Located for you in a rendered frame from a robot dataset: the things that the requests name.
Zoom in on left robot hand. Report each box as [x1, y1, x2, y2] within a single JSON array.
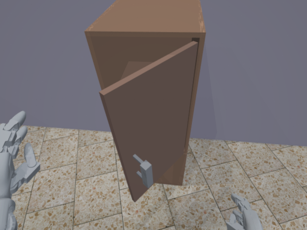
[[0, 111, 40, 199]]

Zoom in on right robot hand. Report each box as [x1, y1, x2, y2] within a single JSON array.
[[226, 193, 263, 230]]

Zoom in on handle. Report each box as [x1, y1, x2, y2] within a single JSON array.
[[133, 154, 153, 188]]

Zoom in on cupboard door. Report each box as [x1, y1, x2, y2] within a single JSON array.
[[99, 41, 198, 202]]

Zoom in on left robot forearm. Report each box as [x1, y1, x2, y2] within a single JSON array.
[[0, 198, 18, 230]]

